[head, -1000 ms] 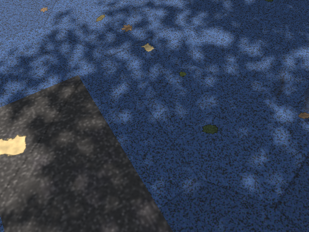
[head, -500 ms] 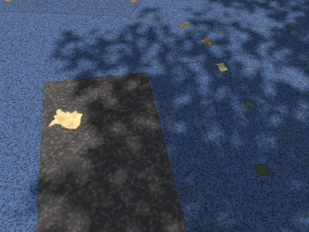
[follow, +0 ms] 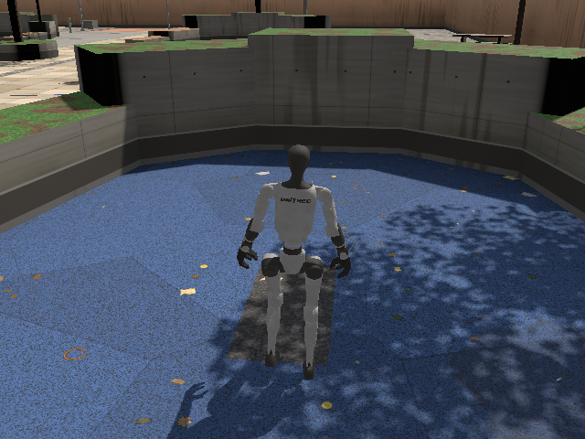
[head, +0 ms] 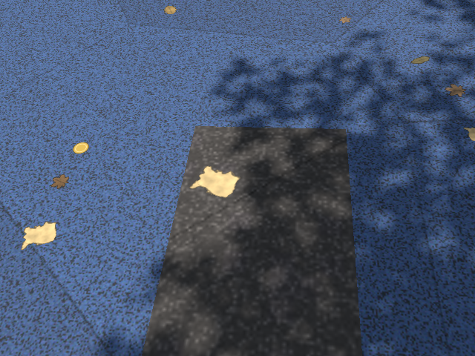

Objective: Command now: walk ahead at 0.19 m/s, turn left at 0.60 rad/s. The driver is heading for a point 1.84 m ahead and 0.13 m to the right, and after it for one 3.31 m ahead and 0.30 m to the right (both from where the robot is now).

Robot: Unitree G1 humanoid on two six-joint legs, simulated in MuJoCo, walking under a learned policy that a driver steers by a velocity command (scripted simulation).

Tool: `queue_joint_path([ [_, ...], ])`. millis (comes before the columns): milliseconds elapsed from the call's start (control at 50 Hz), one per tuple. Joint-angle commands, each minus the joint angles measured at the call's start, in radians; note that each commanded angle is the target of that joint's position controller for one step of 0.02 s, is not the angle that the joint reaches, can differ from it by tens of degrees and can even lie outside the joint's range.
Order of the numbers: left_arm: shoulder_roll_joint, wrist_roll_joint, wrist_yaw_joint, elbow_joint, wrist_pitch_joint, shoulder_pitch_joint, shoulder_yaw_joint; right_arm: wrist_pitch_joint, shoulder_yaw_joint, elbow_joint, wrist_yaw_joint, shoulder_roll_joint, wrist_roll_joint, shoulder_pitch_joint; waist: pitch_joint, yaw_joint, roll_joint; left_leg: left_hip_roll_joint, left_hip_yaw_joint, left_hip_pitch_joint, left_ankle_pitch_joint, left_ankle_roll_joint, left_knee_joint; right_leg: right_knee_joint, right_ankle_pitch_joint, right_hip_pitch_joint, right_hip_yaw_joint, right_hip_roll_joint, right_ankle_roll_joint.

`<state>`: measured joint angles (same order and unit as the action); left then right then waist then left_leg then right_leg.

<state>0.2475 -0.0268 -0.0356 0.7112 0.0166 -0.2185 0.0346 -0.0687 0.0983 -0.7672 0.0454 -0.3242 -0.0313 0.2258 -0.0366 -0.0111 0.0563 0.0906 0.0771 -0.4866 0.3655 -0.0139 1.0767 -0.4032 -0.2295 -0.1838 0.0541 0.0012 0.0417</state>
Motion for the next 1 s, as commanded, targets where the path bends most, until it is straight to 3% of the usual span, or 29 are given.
queue_joint_path([
  [20, 0.158, 0.002, -0.001, -0.045, -0.027, -0.042, 0.047, 0.008, 0.015, 0.080, 0.025, -0.083, -0.003, -0.071, -0.005, 0.053, -0.193, -0.046, -0.013, -0.201, -0.026, -0.026, -0.002, 0.242, -0.229, 0.176, -0.245, -0.249, 0.126],
  [100, 0.172, -0.003, 0.009, -0.002, -0.056, -0.123, 0.060, 0.018, 0.001, 0.093, 0.034, -0.052, -0.006, -0.125, -0.017, 0.086, -0.180, -0.075, -0.024, -0.198, -0.042, -0.027, -0.144, 0.263, -0.210, 0.235, -0.208, -0.283, 0.136],
  [220, 0.188, -0.008, 0.039, 0.046, -0.075, -0.133, 0.068, 0.051, -0.032, 0.104, 0.034, -0.015, -0.004, -0.169, -0.043, 0.077, -0.213, -0.078, -0.128, 0.078, 0.020, 0.042, -0.448, 0.249, -0.165, 0.050, -0.098, -0.270, 0.135],
  [240, 0.193, -0.005, 0.045, 0.056, -0.072, -0.138, 0.070, 0.058, -0.035, 0.100, 0.029, -0.015, -0.003, -0.155, -0.043, 0.065, -0.210, -0.069, -0.147, 0.139, 0.001, 0.059, -0.498, 0.234, -0.134, 0.019, -0.093, -0.275, 0.138],
  [280, 0.184, 0.013, 0.051, 0.067, -0.063, -0.114, 0.066, 0.078, -0.038, 0.047, 0.014, -0.011, -0.013, -0.014, -0.016, -0.024, -0.149, -0.035, -0.171, 0.389, -0.110, 0.091, -0.646, 0.106, -0.039, -0.106, -0.032, -0.250, 0.120],
  [300, 0.138, 0.010, 0.053, 0.065, -0.063, -0.110, 0.048, 0.091, -0.024, -0.006, 0.003, -0.049, -0.019, 0.121, 0.059, -0.081, -0.059, -0.057, -0.109, 0.582, -0.079, 0.102, -0.681, -0.064, 0.003, -0.190, 0.031, -0.196, 0.092],
  [320, 0.045, 0.010, 0.062, 0.008, -0.064, -0.064, 0.017, 0.102, -0.004, -0.019, -0.014, -0.149, -0.036, 0.255, 0.149, -0.145, 0.184, -0.343, 0.282, 0.753, 0.228, 0.157, -0.831, -0.410, -0.186, -0.388, 0.138, -0.093, 0.031],
  [340, 0.094, -0.005, 0.061, -0.026, -0.061, -0.021, 0.031, 0.104, 0.017, -0.021, -0.024, -0.249, -0.005, 0.267, 0.079, -0.135, 0.221, -0.484, 0.606, 0.689, 0.282, 0.255, -0.937, -0.599, -0.334, -0.592, 0.052, 0.008, 0.023],
  [360, 0.151, -0.008, 0.063, -0.012, -0.056, -0.021, 0.046, 0.103, 0.002, -0.013, -0.029, -0.188, 0.003, 0.198, 0.006, -0.096, 0.089, -0.458, 0.488, 0.630, 0.211, 0.265, -0.896, -0.682, -0.275, -0.615, -0.047, -0.066, 0.038],
  [380, 0.146, 0.007, 0.077, 0.009, -0.062, -0.037, 0.045, 0.108, -0.020, -0.001, -0.028, -0.122, 0.004, 0.130, -0.023, -0.053, 0.053, -0.394, 0.381, 0.561, 0.116, 0.238, -0.892, -0.674, -0.177, -0.580, -0.067, -0.090, 0.041],
  [400, 0.138, 0.011, 0.083, 0.029, -0.067, -0.062, 0.045, 0.114, -0.032, 0.004, -0.030, -0.083, 0.005, 0.087, -0.032, -0.020, 0.046, -0.337, 0.284, 0.522, 0.009, 0.206, -0.915, -0.639, -0.107, -0.540, -0.064, -0.107, 0.033],
  [440, 0.128, -0.011, 0.088, 0.064, -0.055, -0.097, 0.042, 0.131, -0.045, 0.000, -0.036, -0.052, 0.010, 0.065, -0.014, 0.008, 0.057, -0.276, 0.170, 0.493, -0.210, 0.186, -0.931, -0.638, -0.024, -0.482, -0.040, -0.109, 0.004],
  [500, 0.102, -0.015, 0.090, 0.052, -0.044, -0.048, 0.037, 0.148, -0.043, -0.040, -0.034, -0.059, 0.026, 0.124, -0.021, 0.013, 0.024, -0.270, 0.102, 0.489, -0.438, 0.210, -0.935, -0.634, 0.039, -0.518, -0.023, -0.106, -0.029],
  [560, 0.084, -0.014, 0.090, 0.015, -0.041, 0.066, 0.029, 0.151, -0.048, -0.077, -0.036, -0.046, 0.025, 0.175, -0.056, -0.007, 0.016, -0.264, 0.063, 0.496, -0.514, 0.221, -0.948, -0.543, 0.102, -0.577, -0.011, -0.106, -0.050],
  [620, 0.059, -0.008, 0.092, -0.019, -0.044, 0.173, 0.013, 0.154, -0.050, -0.107, -0.039, -0.047, 0.021, 0.203, -0.078, -0.027, 0.023, -0.253, 0.024, 0.486, -0.574, 0.212, -0.950, -0.377, 0.175, -0.526, 0.012, -0.084, -0.041],
  [680, 0.062, -0.004, 0.089, -0.044, -0.047, 0.235, 0.008, 0.155, -0.048, -0.141, -0.048, -0.065, 0.018, 0.234, -0.093, -0.033, 0.017, -0.285, 0.020, 0.528, -0.647, 0.204, -0.949, -0.250, 0.188, -0.461, 0.026, -0.057, -0.002],
  [740, 0.081, -0.003, 0.073, -0.025, -0.053, 0.165, 0.015, 0.155, -0.046, -0.159, -0.057, -0.089, 0.013, 0.208, -0.048, 0.018, 0.022, -0.297, -0.009, 0.579, -0.961, 0.174, -0.830, -0.184, 0.112, -0.300, 0.047, 0.003, 0.057],
  [760, 0.103, -0.002, 0.063, 0.005, -0.056, 0.072, 0.025, 0.152, -0.043, -0.164, -0.060, -0.102, 0.006, 0.199, 0.011, 0.060, 0.027, -0.291, -0.020, 0.592, -1.095, 0.160, -0.706, -0.171, 0.069, -0.191, 0.052, 0.036, 0.075],
  [780, 0.122, -0.005, 0.052, 0.060, -0.065, -0.088, 0.036, 0.145, -0.041, -0.167, -0.059, -0.110, 0.006, 0.189, 0.100, 0.131, 0.005, -0.258, -0.049, 0.555, -1.108, 0.144, -0.507, -0.105, 0.085, 0.000, 0.062, 0.061, 0.098],
  [800, 0.177, -0.025, 0.036, 0.101, -0.073, -0.250, 0.054, 0.147, -0.049, -0.155, -0.057, -0.088, 0.011, 0.201, 0.209, 0.187, -0.048, -0.215, -0.070, 0.378, -0.839, 0.133, -0.238, -0.088, 0.007, 0.261, -0.079, -0.075, 0.137],
  [820, 0.299, -0.045, 0.032, 0.108, -0.076, -0.309, 0.083, 0.148, -0.073, -0.130, -0.045, 0.034, 0.043, 0.320, 0.341, 0.123, -0.291, -0.025, -0.115, 0.024, -0.131, 0.084, 0.175, -0.014, -0.141, 0.527, -0.594, -0.388, 0.268],
  [840, 0.252, 0.001, 0.045, 0.110, -0.069, -0.252, 0.074, 0.150, -0.051, -0.143, -0.046, -0.051, 0.016, 0.279, 0.328, 0.118, -0.207, 0.004, 0.023, -0.079, 0.119, 0.105, 0.277, 0.130, -0.148, 0.460, -0.802, -0.401, 0.280],
  [860, 0.201, 0.015, 0.047, 0.100, -0.069, -0.130, 0.061, 0.150, -0.044, -0.120, -0.044, -0.062, 0.014, 0.199, 0.150, 0.063, -0.153, -0.069, 0.024, -0.128, 0.027, 0.112, 0.275, 0.139, -0.185, 0.303, -0.616, -0.368, 0.251],
  [880, 0.132, 0.013, 0.052, 0.092, -0.076, -0.066, 0.044, 0.156, -0.050, -0.112, -0.038, -0.051, 0.012, 0.152, 0.067, 0.047, -0.089, -0.111, 0.005, -0.109, -0.043, 0.114, 0.215, 0.176, -0.112, 0.169, -0.494, -0.326, 0.228],
  [900, 0.106, 0.011, 0.051, 0.100, -0.083, -0.041, 0.035, 0.149, -0.053, -0.115, -0.034, -0.029, 0.009, 0.141, 0.025, 0.020, -0.092, -0.144, -0.006, -0.073, -0.069, 0.111, 0.157, 0.202, -0.045, 0.087, -0.396, -0.275, 0.197],
  [940, 0.077, 0.011, 0.049, 0.127, -0.098, -0.046, 0.024, 0.123, -0.060, -0.132, -0.022, -0.002, -0.008, 0.172, 0.013, -0.018, -0.119, -0.167, -0.025, 0.008, -0.094, 0.090, 0.100, 0.241, 0.082, -0.012, -0.279, -0.221, 0.173],
  [1000, 0.102, 0.019, 0.052, 0.168, -0.118, -0.104, 0.031, 0.105, -0.064, -0.111, -0.012, 0.015, -0.008, 0.103, -0.014, -0.021, -0.107, -0.194, -0.058, -0.059, -0.157, 0.061, 0.020, 0.291, 0.154, -0.019, -0.205, -0.204, 0.188],
])
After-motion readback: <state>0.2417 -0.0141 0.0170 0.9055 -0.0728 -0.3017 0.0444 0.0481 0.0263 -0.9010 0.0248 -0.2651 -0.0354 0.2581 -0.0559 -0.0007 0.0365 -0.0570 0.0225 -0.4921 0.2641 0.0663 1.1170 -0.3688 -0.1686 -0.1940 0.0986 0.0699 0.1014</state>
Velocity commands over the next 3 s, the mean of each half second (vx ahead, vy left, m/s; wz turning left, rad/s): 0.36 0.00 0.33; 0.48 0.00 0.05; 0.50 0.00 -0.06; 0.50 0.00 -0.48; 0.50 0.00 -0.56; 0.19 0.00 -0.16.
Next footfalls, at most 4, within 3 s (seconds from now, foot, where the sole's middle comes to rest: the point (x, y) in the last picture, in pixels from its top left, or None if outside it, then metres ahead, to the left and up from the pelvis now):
0.30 left None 0.10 0.15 -0.78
0.80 right None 0.47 0.02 -0.78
1.34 left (182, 277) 0.74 0.26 -0.78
1.88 right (233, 201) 1.02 0.09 -0.78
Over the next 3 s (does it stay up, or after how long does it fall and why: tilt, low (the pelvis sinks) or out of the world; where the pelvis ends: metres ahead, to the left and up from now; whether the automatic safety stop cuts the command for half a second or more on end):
stays up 1.34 0.03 0.00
